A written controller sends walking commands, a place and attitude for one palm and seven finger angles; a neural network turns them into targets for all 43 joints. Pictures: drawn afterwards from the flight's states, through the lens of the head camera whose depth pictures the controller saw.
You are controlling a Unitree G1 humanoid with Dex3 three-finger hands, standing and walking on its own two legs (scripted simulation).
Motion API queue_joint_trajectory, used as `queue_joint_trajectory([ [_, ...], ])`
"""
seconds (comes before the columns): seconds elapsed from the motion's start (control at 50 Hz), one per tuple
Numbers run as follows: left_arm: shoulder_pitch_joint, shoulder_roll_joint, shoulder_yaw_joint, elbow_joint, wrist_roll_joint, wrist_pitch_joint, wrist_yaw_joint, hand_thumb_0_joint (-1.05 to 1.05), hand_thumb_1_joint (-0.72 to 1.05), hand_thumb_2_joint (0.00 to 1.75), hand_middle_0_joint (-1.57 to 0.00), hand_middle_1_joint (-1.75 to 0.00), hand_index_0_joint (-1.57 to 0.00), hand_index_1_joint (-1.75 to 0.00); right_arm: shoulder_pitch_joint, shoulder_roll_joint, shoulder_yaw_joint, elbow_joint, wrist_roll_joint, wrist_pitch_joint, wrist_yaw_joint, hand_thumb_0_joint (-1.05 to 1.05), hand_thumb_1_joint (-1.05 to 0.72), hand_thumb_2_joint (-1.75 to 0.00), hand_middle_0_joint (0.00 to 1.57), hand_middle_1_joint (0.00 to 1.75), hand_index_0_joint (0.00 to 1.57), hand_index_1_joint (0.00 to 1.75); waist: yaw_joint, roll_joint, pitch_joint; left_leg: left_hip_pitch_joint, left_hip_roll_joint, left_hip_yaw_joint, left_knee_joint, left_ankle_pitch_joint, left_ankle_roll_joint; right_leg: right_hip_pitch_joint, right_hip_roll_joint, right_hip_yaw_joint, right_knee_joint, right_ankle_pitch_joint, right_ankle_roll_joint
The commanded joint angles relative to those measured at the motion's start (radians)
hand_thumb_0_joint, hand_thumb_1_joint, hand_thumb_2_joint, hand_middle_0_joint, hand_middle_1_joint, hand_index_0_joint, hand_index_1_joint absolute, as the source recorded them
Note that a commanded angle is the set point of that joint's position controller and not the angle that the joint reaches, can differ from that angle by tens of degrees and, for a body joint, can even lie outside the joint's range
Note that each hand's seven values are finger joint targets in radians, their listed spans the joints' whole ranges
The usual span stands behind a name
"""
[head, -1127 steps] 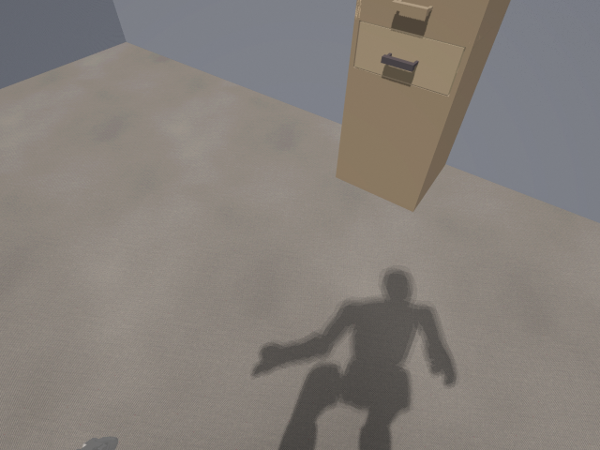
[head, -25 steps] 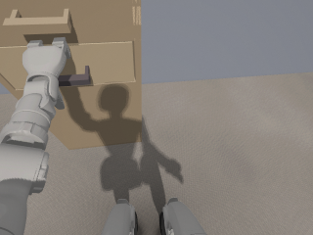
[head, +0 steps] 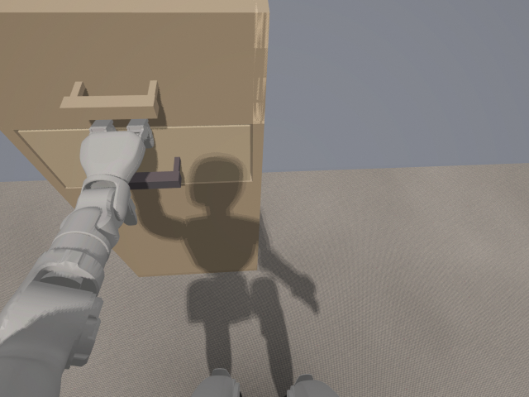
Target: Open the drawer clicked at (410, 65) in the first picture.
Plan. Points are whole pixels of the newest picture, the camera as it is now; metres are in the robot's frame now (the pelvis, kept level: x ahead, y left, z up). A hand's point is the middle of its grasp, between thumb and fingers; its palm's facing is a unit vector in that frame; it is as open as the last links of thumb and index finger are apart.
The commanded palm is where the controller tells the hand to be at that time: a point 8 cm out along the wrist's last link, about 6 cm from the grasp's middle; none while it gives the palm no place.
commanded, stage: re-aim the fingers above the handle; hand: left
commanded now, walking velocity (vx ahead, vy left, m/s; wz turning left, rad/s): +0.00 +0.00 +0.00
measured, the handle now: (148, 171) +0.51 +0.21 -0.04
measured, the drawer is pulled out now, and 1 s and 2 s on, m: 0.00 0.00 0.00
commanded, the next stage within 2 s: lower the fingers behind the handle in 1.92 s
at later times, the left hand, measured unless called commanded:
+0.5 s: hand (126, 172) +0.47 +0.22 +0.02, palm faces -0.01 -0.02 -1.00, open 13.6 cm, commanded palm +0.46 +0.24 +0.06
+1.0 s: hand (114, 182) +0.46 +0.25 +0.01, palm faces -0.06 -0.03 -1.00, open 13.7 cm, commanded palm +0.44 +0.24 +0.06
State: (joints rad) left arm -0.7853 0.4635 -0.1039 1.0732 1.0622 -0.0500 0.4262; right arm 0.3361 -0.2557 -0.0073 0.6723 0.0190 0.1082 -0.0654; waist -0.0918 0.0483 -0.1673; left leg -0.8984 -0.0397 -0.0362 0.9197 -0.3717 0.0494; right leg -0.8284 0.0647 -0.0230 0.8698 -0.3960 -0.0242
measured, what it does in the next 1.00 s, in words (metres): stands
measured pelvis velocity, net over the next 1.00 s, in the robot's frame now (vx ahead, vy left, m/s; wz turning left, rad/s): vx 0.00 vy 0.00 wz -0.04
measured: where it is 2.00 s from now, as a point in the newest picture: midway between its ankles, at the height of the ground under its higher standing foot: outside the picture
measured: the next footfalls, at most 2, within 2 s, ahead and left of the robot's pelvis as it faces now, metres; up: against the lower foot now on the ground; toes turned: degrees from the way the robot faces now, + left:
none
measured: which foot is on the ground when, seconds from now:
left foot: down 0.00-1.00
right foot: down 0.00-1.00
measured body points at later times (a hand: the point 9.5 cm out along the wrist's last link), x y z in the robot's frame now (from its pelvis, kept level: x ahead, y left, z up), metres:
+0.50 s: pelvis +0.01 +0.00 +0.00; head +0.09 +0.00 +0.45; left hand +0.46 +0.22 +0.07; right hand +0.05 -0.27 -0.12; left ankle +0.03 +0.09 -0.69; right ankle +0.00 -0.11 -0.69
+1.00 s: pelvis +0.00 +0.00 +0.00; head +0.09 +0.00 +0.44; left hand +0.46 +0.24 +0.06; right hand +0.03 -0.27 -0.12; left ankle +0.03 +0.09 -0.69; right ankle +0.00 -0.11 -0.69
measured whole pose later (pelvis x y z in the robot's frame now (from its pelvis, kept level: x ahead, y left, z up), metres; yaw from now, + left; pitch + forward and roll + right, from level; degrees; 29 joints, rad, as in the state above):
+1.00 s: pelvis +0.00 +0.00 +0.00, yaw -2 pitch +20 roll -2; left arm -0.69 0.52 0.01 1.07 1.07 -0.06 0.38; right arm 0.32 -0.26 -0.01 0.65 0.02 0.16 -0.06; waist -0.10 0.05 -0.16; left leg -0.87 -0.02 0.00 0.90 -0.37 0.05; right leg -0.82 0.08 0.02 0.86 -0.39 -0.02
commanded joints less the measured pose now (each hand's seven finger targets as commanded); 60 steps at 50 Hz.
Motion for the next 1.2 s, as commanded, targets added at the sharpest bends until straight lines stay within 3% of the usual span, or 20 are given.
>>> queue_joint_trajectory([
  [0.0,-0.430,0.228,0.072,-0.109,-0.006,0.078,0.006,0.00,-0.50,0.30,-0.30,-1.20,-0.30,-1.20,0.120,-0.154,-0.060,-0.056,-0.003,-0.002,-0.001,0.00,-0.90,-0.90,0.20,0.30,0.20,0.30,-0.058,-0.001,-0.301,0.310,0.014,0.011,-0.117,0.141,0.006,0.089,0.003,0.010,-0.154,0.117,-0.009],
  [0.06,-0.412,0.275,0.107,-0.112,-0.001,0.082,0.007,0.00,-0.50,0.30,-0.30,-1.20,-0.30,-1.20,0.108,-0.156,-0.059,-0.061,-0.002,0.008,-0.002,0.00,-0.90,-0.90,0.20,0.30,0.20,0.30,-0.042,-0.010,-0.308,0.294,0.011,0.016,-0.117,0.156,0.007,0.125,0.001,0.019,-0.155,0.137,-0.008],
  [0.1,-0.410,0.229,0.075,-0.110,0.000,0.088,0.005,0.00,-0.50,0.30,-0.30,-1.20,-0.30,-1.20,0.100,-0.150,-0.061,-0.067,-0.001,0.010,0.000,0.00,-0.90,-0.90,0.20,0.30,0.20,0.30,-0.050,-0.016,-0.282,0.297,0.009,0.019,-0.122,0.138,0.008,0.119,0.001,0.018,-0.166,0.123,-0.007],
  [0.14,-0.419,0.282,0.112,-0.104,-0.004,0.086,0.002,0.00,-0.50,0.30,-0.30,-1.20,-0.30,-1.20,0.099,-0.156,-0.055,-0.061,-0.003,0.016,-0.004,0.00,-0.90,-0.90,0.20,0.30,0.20,0.30,-0.046,-0.027,-0.283,0.278,0.009,0.016,-0.123,0.143,0.009,0.139,-0.001,0.021,-0.162,0.130,-0.008],
  [0.24,-0.393,0.316,0.133,-0.104,0.001,0.082,-0.006,0.00,-0.50,0.30,-0.30,-1.20,-0.30,-1.20,0.087,-0.156,-0.053,-0.069,-0.002,0.026,-0.007,0.00,-0.90,-0.90,0.20,0.30,0.20,0.30,-0.036,-0.023,-0.281,0.271,0.008,0.023,-0.122,0.142,0.010,0.155,-0.002,0.028,-0.167,0.133,-0.007],
  [0.28,-0.378,0.285,0.110,-0.110,0.004,0.075,-0.009,0.00,-0.50,0.30,-0.30,-1.20,-0.30,-1.20,0.089,-0.151,-0.055,-0.076,-0.001,0.027,-0.007,0.00,-0.90,-0.90,0.20,0.30,0.20,0.30,-0.034,-0.008,-0.287,0.280,0.007,0.023,-0.126,0.141,0.008,0.150,0.000,0.025,-0.165,0.131,-0.008],
  [0.36,-0.372,0.345,0.149,-0.111,0.003,0.059,-0.011,0.00,-0.50,0.30,-0.30,-1.20,-0.30,-1.20,0.087,-0.157,-0.051,-0.076,0.001,0.031,-0.009,0.00,-0.90,-0.90,0.20,0.30,0.20,0.30,-0.026,-0.021,-0.287,0.244,0.007,0.026,-0.125,0.127,0.010,0.170,-0.004,0.033,-0.164,0.125,-0.005],
  [0.38,-0.361,0.317,0.133,-0.109,-0.001,0.056,-0.012,0.00,-0.50,0.30,-0.30,-1.20,-0.30,-1.20,0.088,-0.154,-0.054,-0.076,-0.002,0.029,-0.007,0.00,-0.90,-0.90,0.20,0.30,0.20,0.30,-0.025,-0.019,-0.283,0.245,0.005,0.030,-0.124,0.123,0.011,0.173,-0.002,0.034,-0.167,0.124,-0.005],
  [0.44,-0.357,0.374,0.174,-0.105,-0.005,0.046,-0.011,0.00,-0.50,0.30,-0.30,-1.20,-0.30,-1.20,0.084,-0.161,-0.052,-0.075,-0.001,0.030,-0.010,0.00,-0.90,-0.90,0.20,0.30,0.20,0.30,-0.020,-0.046,-0.276,0.215,0.004,0.030,-0.124,0.096,0.013,0.185,-0.006,0.040,-0.170,0.100,-0.004],
  [0.48,-0.349,0.355,0.158,-0.110,0.001,0.042,-0.006,0.00,-0.50,0.30,-0.30,-1.20,-0.30,-1.20,0.087,-0.159,-0.054,-0.080,-0.001,0.028,-0.009,0.00,-0.90,-0.90,0.20,0.30,0.20,0.30,-0.015,-0.011,-0.279,0.222,0.004,0.031,-0.129,0.086,0.011,0.171,-0.004,0.036,-0.165,0.087,-0.006],
  [0.56,-0.344,0.417,0.199,-0.093,0.002,0.037,0.000,0.00,-0.50,0.30,-0.30,-1.20,-0.30,-1.20,0.084,-0.166,-0.053,-0.074,0.001,0.027,-0.012,0.00,-0.90,-0.90,0.20,0.30,0.20,0.30,-0.013,-0.053,-0.287,0.187,0.002,0.036,-0.121,0.067,0.015,0.186,-0.007,0.048,-0.168,0.072,0.002],
  [0.72,-0.361,0.425,0.191,-0.086,-0.003,0.042,0.005,0.00,-0.50,0.30,-0.30,-1.20,-0.30,-1.20,0.082,-0.169,-0.050,-0.077,0.001,0.024,-0.013,0.00,-0.90,-0.90,0.20,0.30,0.20,0.30,-0.016,-0.025,-0.272,0.169,-0.001,0.042,-0.120,0.041,0.015,0.178,-0.007,0.051,-0.170,0.051,0.002],
  [0.76,-0.350,0.467,0.218,-0.068,0.001,0.042,0.005,0.00,-0.50,0.30,-0.30,-1.20,-0.30,-1.20,0.080,-0.173,-0.047,-0.074,0.003,0.027,-0.017,0.00,-0.90,-0.90,0.20,0.30,0.20,0.30,-0.013,-0.055,-0.286,0.152,-0.002,0.040,-0.117,0.035,0.016,0.189,-0.010,0.057,-0.169,0.045,0.005],
  [0.82,-0.362,0.450,0.202,-0.072,0.002,0.044,0.006,0.00,-0.50,0.30,-0.30,-1.20,-0.30,-1.20,0.078,-0.173,-0.046,-0.077,0.000,0.024,-0.016,0.00,-0.90,-0.90,0.20,0.30,0.20,0.30,-0.012,-0.021,-0.271,0.164,-0.001,0.039,-0.120,0.029,0.013,0.167,-0.007,0.049,-0.164,0.036,0.001],
  [0.86,-0.259,0.450,0.235,-0.092,-0.005,0.035,-0.001,0.00,-0.50,0.30,-0.30,-1.20,-0.30,-1.20,0.072,-0.169,-0.049,-0.086,-0.001,0.030,-0.010,0.00,-0.90,-0.90,0.20,0.30,0.20,0.30,0.036,-0.013,-0.337,0.199,0.000,0.042,-0.128,0.075,0.010,0.213,-0.005,0.044,-0.151,0.076,-0.003],
  [0.88,-0.206,0.412,0.221,-0.095,-0.013,0.034,-0.004,0.00,-0.50,0.30,-0.30,-1.20,-0.30,-1.20,0.065,-0.162,-0.051,-0.094,-0.002,0.032,-0.007,0.00,-0.90,-0.90,0.20,0.30,0.20,0.30,0.042,-0.025,-0.341,0.205,0.001,0.047,-0.130,0.089,0.010,0.232,-0.003,0.047,-0.155,0.098,-0.004],
  [1.06,-0.302,0.254,0.133,-0.361,-0.003,-0.120,-0.004,0.00,-0.50,0.30,-0.30,-1.20,-0.30,-1.20,0.083,-0.148,-0.096,-0.060,-0.016,-0.010,-0.010,0.00,-0.90,-0.90,0.20,0.30,0.20,0.30,-0.021,0.046,-0.398,0.432,0.029,-0.003,-0.094,0.227,0.002,0.091,0.012,0.020,-0.131,0.170,-0.013],
  [1.1,-0.274,0.218,0.124,-0.353,-0.003,-0.118,0.019,0.00,-0.50,0.30,-0.30,-1.20,-0.30,-1.20,0.079,-0.145,-0.098,-0.048,-0.021,-0.012,0.000,0.00,-0.90,-0.90,0.20,0.30,0.20,0.30,-0.013,0.085,-0.367,0.449,0.030,-0.015,-0.094,0.249,-0.008,0.047,0.016,0.006,-0.121,0.163,-0.019],
  [1.16,-0.276,0.252,0.159,-0.337,0.017,-0.081,0.058,0.00,-0.50,0.30,-0.30,-1.20,-0.30,-1.20,0.077,-0.153,-0.099,-0.030,-0.025,-0.002,0.017,0.00,-0.90,-0.90,0.20,0.30,0.20,0.30,-0.004,0.092,-0.385,0.476,0.035,-0.026,-0.088,0.331,-0.020,0.034,0.021,-0.008,-0.099,0.197,-0.025],
  [1.18,-0.270,0.192,0.120,-0.334,0.013,-0.059,0.063,0.00,-0.50,0.30,-0.30,-1.20,-0.30,-1.20,0.078,-0.150,-0.102,-0.032,-0.028,0.001,0.025,0.00,-0.90,-0.90,0.20,0.30,0.20,0.30,-0.002,0.106,-0.384,0.490,0.033,-0.028,-0.088,0.354,-0.025,0.035,0.024,-0.016,-0.098,0.202,-0.029],
])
